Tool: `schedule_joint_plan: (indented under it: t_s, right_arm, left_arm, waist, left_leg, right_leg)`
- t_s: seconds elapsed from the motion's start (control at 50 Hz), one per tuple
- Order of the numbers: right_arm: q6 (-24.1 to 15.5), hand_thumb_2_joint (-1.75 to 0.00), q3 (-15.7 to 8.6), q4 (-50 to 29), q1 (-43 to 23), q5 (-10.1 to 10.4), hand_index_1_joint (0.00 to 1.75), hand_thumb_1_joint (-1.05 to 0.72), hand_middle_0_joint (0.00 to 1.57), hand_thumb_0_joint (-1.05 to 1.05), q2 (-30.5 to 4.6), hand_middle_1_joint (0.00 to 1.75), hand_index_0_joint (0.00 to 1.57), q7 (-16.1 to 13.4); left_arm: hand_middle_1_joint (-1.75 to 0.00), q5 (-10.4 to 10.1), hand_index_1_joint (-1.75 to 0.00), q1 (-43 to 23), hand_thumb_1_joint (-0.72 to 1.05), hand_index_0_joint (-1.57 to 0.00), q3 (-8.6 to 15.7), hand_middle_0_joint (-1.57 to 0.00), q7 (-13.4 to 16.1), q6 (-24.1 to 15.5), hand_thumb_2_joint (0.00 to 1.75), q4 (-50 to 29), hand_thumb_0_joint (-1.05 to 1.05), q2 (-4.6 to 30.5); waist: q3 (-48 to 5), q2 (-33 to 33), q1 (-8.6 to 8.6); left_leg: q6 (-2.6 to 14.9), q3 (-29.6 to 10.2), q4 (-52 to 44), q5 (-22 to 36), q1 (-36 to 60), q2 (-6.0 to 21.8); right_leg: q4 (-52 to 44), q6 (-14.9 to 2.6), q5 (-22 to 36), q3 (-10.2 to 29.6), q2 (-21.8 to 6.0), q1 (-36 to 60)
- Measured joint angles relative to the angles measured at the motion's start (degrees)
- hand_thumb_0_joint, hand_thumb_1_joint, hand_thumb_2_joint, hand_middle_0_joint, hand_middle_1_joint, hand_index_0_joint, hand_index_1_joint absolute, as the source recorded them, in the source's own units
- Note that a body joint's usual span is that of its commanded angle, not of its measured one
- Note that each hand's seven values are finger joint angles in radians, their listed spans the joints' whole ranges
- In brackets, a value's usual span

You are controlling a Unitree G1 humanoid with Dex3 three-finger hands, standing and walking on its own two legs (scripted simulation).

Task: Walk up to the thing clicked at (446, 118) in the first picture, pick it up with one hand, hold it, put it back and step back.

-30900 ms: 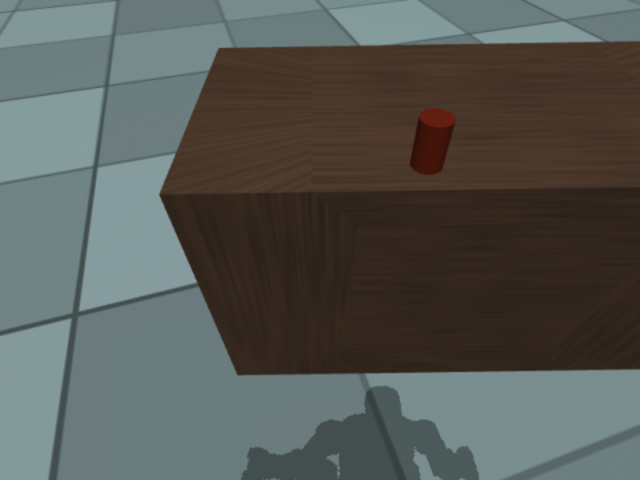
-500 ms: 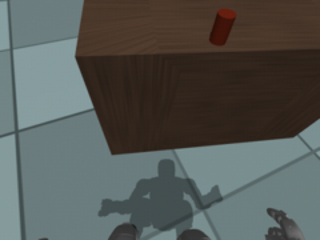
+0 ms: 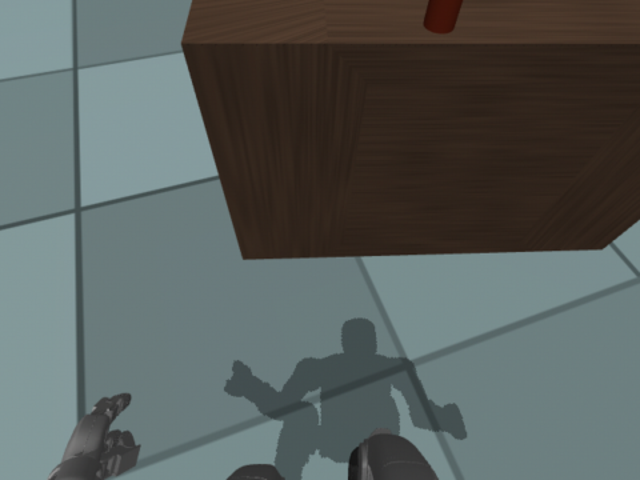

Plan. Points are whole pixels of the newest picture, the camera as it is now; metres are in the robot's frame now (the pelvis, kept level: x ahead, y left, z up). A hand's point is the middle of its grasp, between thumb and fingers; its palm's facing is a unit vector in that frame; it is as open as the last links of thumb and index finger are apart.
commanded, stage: step back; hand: right
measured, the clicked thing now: out of the picture +0.90 -0.21 +0.10
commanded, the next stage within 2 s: stand in 1.46 s
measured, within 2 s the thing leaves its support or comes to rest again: neither
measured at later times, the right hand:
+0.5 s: hand out of the picture -0.04 -0.32 -0.14, palm faces +0.01 +0.93 -0.37, open 7.3 cm
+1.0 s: hand out of the picture -0.06 -0.31 -0.14, palm faces -0.02 +0.93 -0.37, open 7.3 cm
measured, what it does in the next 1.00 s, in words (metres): walks backwards: right foot, then left foot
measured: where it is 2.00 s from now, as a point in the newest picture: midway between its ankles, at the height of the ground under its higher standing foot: outside the picture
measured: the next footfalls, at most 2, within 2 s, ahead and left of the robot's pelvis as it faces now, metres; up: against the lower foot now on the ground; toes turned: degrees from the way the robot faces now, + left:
right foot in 0.30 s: -0.07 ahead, -0.15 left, +0.00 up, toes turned -2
left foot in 0.62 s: -0.10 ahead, +0.10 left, +0.00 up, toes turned -2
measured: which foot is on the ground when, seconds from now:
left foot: down 0.00-0.34, up 0.36-0.60, down 0.62-0.90, up 0.92-1.00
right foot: up 0.00-0.28, down 0.30-1.00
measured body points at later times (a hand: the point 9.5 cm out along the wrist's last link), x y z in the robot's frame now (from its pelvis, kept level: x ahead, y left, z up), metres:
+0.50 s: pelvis -0.13 -0.04 +0.01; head -0.11 -0.07 +0.46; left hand -0.08 +0.28 -0.09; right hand -0.04 -0.37 -0.11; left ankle -0.10 +0.11 -0.67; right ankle -0.15 -0.17 -0.72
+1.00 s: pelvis -0.12 -0.04 +0.01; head -0.11 -0.05 +0.46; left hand -0.04 +0.27 -0.10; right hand -0.06 -0.36 -0.11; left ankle -0.13 +0.10 -0.69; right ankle -0.11 -0.15 -0.72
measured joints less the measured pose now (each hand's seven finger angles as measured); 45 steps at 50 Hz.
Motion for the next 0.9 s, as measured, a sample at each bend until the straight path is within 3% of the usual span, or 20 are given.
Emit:
schedule_joint_plan:
  t_s: [0.06,0.1,0.14,0.2,0.3,0.32,0.34,0.36,0.4,0.44,0.48,0.54,0.6,0.62,0.64,0.68,0.76,0.84,0.9]
  right_arm:
    - [0.18,-0.9,0.5,-0.62,-0.06,-0.37,0.3,-0.91,0.2,0.0,-0.25,0.3,0.21,0.62]
    - [0.26,-0.9,0.51,-0.9,-0.6,-0.69,0.3,-0.9,0.2,0.0,-0.46,0.3,0.21,0.34]
    - [0.2,-0.9,0.44,-1.63,-1.5,-0.65,0.3,-0.9,0.2,0.0,-0.67,0.3,0.21,0.14]
    - [0.01,-0.9,0.01,-2.94,-3.67,-0.57,0.3,-0.9,0.2,0.0,-1.33,0.3,0.21,0.29]
    - [0.43,-0.9,-0.4,-4.68,-7.57,-0.55,0.3,-0.9,0.2,0.0,-3.09,0.3,0.21,1.12]
    - [0.73,-0.9,-0.61,-4.48,-8.38,-0.42,0.3,-0.9,0.2,0.0,-3.89,0.3,0.21,1.28]
    - [1.15,-0.9,-0.97,-4.03,-8.74,-0.27,0.3,-0.9,0.2,0.0,-4.7,0.3,0.21,1.28]
    - [1.57,-0.9,-1.2,-3.49,-8.3,-0.12,0.3,-0.91,0.2,0.0,-4.87,0.3,0.21,1.17]
    - [2.33,-0.9,-1.16,-1.98,-6.47,0.1,0.3,-0.91,0.2,0.0,-3.99,0.3,0.21,1.06]
    - [2.53,-0.9,-0.93,-0.48,-5.04,0.57,0.3,-0.91,0.2,0.0,-3.64,0.3,0.21,1.51]
    - [2.11,-0.9,-0.91,0.51,-3.43,0.91,0.3,-0.91,0.2,0.0,-3.9,0.3,0.21,1.65]
    - [1.77,-0.9,-0.93,2.17,-1.22,0.61,0.3,-0.91,0.2,0.0,-4.21,0.3,0.21,1.88]
    - [1.26,-0.9,-0.96,4.13,0.61,0.14,0.3,-0.91,0.2,0.0,-3.86,0.3,0.21,2.41]
    - [0.91,-0.9,-0.98,4.69,1.1,0.02,0.3,-0.91,0.2,0.0,-3.54,0.3,0.21,2.56]
    - [0.51,-0.9,-1.09,5.42,1.06,-0.12,0.3,-0.91,0.2,0.0,-2.76,0.3,0.21,2.58]
    - [-0.33,-0.9,-1.16,6.04,0.79,-0.6,0.3,-0.91,0.2,0.0,-1.06,0.3,0.21,2.66]
    - [-1.54,-0.9,-0.95,5.41,1.92,-0.67,0.3,-0.91,0.2,0.0,-0.21,0.3,0.21,3.16]
    - [-1.97,-0.9,-0.93,5.1,1.65,-0.64,0.3,-0.9,0.2,0.0,-0.35,0.3,0.21,3.04]
    - [-1.17,-0.9,-0.91,5.08,0.85,0.18,0.3,-0.9,0.2,0.0,-1.46,0.3,0.21,2.67]
  left_arm:
    - [-0.3,-0.32,-0.3,0.66,0.91,-0.21,-0.62,-0.2,-0.08,1.15,0.9,1.71,0.01,-1.33]
    - [-0.3,-0.61,-0.3,1.74,0.91,-0.21,-0.88,-0.2,-0.48,1.31,0.9,2.55,0.01,-1.63]
    - [-0.3,-0.74,-0.3,3.02,0.9,-0.21,-0.69,-0.2,-0.71,1.06,0.9,2.96,0.01,-1.38]
    - [-0.3,-0.59,-0.3,4.19,0.9,-0.21,-0.25,-0.2,-0.61,0.35,0.9,3.93,0.01,-0.71]
    - [-0.3,-0.52,-0.3,6.79,0.9,-0.21,-0.65,-0.2,-0.45,-2.23,0.9,7.37,0.01,0.16]
    - [-0.3,-0.32,-0.3,6.83,0.9,-0.21,-0.59,-0.2,-0.26,-2.84,0.9,8.83,0.01,-0.59]
    - [-0.3,0.03,-0.3,6.85,0.91,-0.21,-0.75,-0.2,-0.22,-3.18,0.9,10.16,0.01,-1.71]
    - [-0.3,0.42,-0.3,7.59,0.91,-0.21,-0.98,-0.2,-0.38,-3.48,0.9,10.89,0.01,-2.36]
    - [-0.3,1.05,-0.3,9.81,0.9,-0.21,-1.36,-0.2,-0.69,-3.62,0.9,11.6,0.01,-2.36]
    - [-0.3,1.19,-0.3,11.33,0.9,-0.21,-1.36,-0.2,-0.62,-3.58,0.9,12.42,0.01,-2.33]
    - [-0.3,1.08,-0.3,11.55,0.9,-0.21,-1.25,-0.21,-0.51,-3.77,0.9,13.07,0.01,-2.44]
    - [-0.3,1.16,-0.3,11.11,0.9,-0.21,-0.99,-0.21,-0.6,-4.6,0.9,12.66,0.01,-2.1]
    - [-0.3,1.27,-0.3,9.8,0.9,-0.21,-0.55,-0.21,-0.85,-4.99,0.9,11.78,0.01,-1.2]
    - [-0.3,1.13,-0.3,9.33,0.9,-0.21,-0.46,-0.21,-0.91,-4.91,0.9,11.53,0.01,-0.79]
    - [-0.3,0.97,-0.3,8.72,0.9,-0.21,-0.37,-0.21,-0.9,-4.72,0.9,11.47,0.01,-0.18]
    - [-0.3,0.48,-0.3,8.48,0.9,-0.21,-0.35,-0.2,-0.68,-4.24,0.9,11.76,0.01,0.7]
    - [-0.3,-0.01,-0.3,8.25,0.9,-0.21,-0.89,-0.2,-1.06,-3.61,0.9,13.72,0.01,0.55]
    - [-0.3,-0.29,-0.3,7.83,0.9,-0.21,-0.77,-0.2,-1.53,-4.91,0.9,13.57,0.01,0.66]
    - [-0.3,-0.1,-0.3,6.65,0.9,-0.21,-0.65,-0.2,-0.93,-6.17,0.9,13.81,0.01,-0.31]
  waist:
    - [-1.26,1.89,-1.19]
    - [-2.49,2.82,-1.11]
    - [-3.71,2.77,-0.35]
    - [-3.8,2.7,0.36]
    - [-3.82,3.39,1.41]
    - [-3.34,5.39,1.31]
    - [-2.77,8.24,0.67]
    - [-3.31,9.56,0.31]
    - [-5.91,8.22,1.94]
    - [-7.38,7.05,2.84]
    - [-8.05,7.39,2.2]
    - [-8.54,8.3,1.76]
    - [-8.46,8.34,1.42]
    - [-8.41,7.94,1.26]
    - [-7.71,6.47,1.37]
    - [-6.84,3.37,2.01]
    - [-8.65,4.3,-0.16]
    - [-8.7,4.3,-0.79]
    - [-7.81,5.92,-0.78]
  left_leg:
    - [0.73,-1.68,1.09,0.67,-1.8,2.35]
    - [0.59,-2.12,-0.58,2.48,-2.29,4.06]
    - [0.09,-1.64,-2.09,4.31,-3.33,5.24]
    - [-0.47,-1.3,-2.63,6.36,-5.35,6.47]
    - [-1.48,0.54,1.24,7.07,-9.78,8.35]
    - [-1.58,-0.19,3.16,6.65,-10.68,9.65]
    - [-0.62,-2.05,4.76,6.12,-11.23,10.9]
    - [-0.19,-4.14,6.34,2.3,-11.9,10.29]
    - [-0.64,-6.36,11.31,-5.3,-12.84,6.28]
    - [-0.84,-7.36,16.24,-6.24,-12.67,3.47]
    - [-1.2,-8.28,18.59,-5.18,-12.05,2.2]
    - [-1.9,-7.89,16.04,-5.26,-9.34,2.72]
    - [-2.31,-5.53,7.09,-6.95,-4.81,3.96]
    - [-2.12,-4.52,2.29,-5.68,-2.76,4.09]
    - [-1.9,-3.8,-0.86,-0.42,-1.39,3.12]
    - [-1.43,-1.72,-3.31,2.64,0.49,1.35]
    - [0.12,-3.07,-4.66,2.63,0.89,2.84]
    - [-1.31,-3.19,-5.68,2.99,1.63,4.04]
    - [-2.36,-4.01,-1.46,0.42,0.63,5.59]
  right_leg:
    - [12.98,0.34,-12.98,3.59,5.48,-2.15]
    - [21.05,0.41,-14.78,6.39,8.39,-2.57]
    - [25.34,0.63,-14.41,8.57,9.45,-2.17]
    - [21.56,1.77,-13.9,9.11,8.32,1.69]
    - [-4.36,2.18,-9.33,4.94,3.92,12.35]
    - [-7.29,2.17,-8.03,3.91,4.95,13.78]
    - [-7.97,1.97,-7.09,2.48,6.64,14.64]
    - [-7.77,1.79,-6.69,1.65,7.2,14.62]
    - [-6.34,1.11,-6.69,3.06,5.82,12.98]
    - [-6.76,0.94,-5.87,4.44,4.38,12.45]
    - [-7.75,1.2,-4.92,3.74,3.44,12.29]
    - [-7.69,1.48,-4.48,2.31,2.9,11.16]
    - [-6.51,1.65,-4.99,0.43,1.97,10.12]
    - [-5.73,1.94,-5.37,-0.05,1.39,9.7]
    - [-4.59,2.27,-5.86,0.33,0.2,9.45]
    - [-1.58,1.44,-6.92,2.78,-1.19,8.53]
    - [5.58,-0.01,-14.0,1.9,2.06,5.83]
    - [-1.27,-0.07,-10.73,0.32,2.48,6.82]
    - [-10.66,0.14,0.24,-1.04,4.03,10.32]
